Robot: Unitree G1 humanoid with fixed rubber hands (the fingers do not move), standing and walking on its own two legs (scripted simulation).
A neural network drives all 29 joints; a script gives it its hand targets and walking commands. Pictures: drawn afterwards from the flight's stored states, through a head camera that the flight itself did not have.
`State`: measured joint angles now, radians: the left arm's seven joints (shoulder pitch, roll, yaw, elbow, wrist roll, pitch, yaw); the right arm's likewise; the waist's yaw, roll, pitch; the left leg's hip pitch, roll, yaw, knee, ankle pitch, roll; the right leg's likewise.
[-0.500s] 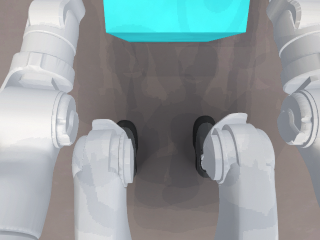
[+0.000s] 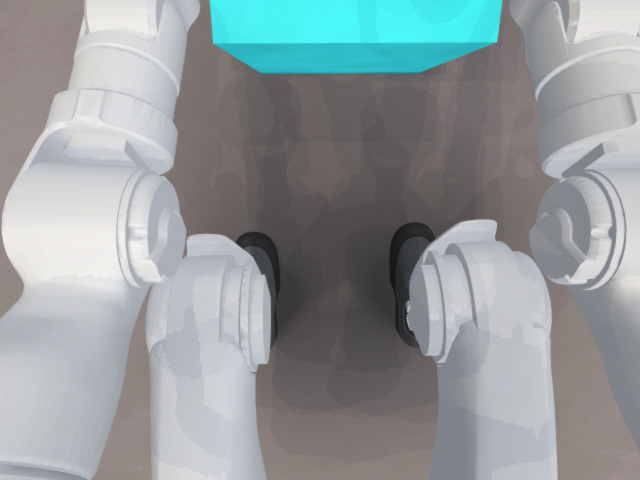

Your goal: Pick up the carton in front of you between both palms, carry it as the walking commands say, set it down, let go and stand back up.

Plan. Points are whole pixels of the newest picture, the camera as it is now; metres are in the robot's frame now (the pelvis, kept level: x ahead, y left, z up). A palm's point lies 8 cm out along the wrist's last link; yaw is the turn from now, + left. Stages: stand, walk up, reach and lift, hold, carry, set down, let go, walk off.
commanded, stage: reach and lift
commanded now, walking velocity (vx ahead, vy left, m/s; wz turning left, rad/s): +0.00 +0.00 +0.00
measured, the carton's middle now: out of the picture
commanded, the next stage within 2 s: none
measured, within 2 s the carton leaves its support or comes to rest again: leaves its support in 0.20 s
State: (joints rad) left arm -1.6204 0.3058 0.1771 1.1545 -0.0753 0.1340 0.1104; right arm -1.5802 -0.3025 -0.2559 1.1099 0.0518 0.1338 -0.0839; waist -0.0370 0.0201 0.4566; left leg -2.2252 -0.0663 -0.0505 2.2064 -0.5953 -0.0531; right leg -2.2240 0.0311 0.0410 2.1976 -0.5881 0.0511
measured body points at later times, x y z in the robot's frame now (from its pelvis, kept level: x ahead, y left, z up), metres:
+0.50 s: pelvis +0.00 +0.00 +0.06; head +0.29 -0.01 +0.40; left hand +0.55 +0.13 -0.02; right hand +0.53 -0.18 -0.02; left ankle +0.11 +0.13 -0.34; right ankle +0.11 -0.14 -0.34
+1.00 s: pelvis +0.02 +0.00 +0.17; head +0.25 -0.01 +0.55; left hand +0.51 +0.13 +0.12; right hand +0.50 -0.17 +0.12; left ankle +0.11 +0.13 -0.34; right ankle +0.11 -0.14 -0.34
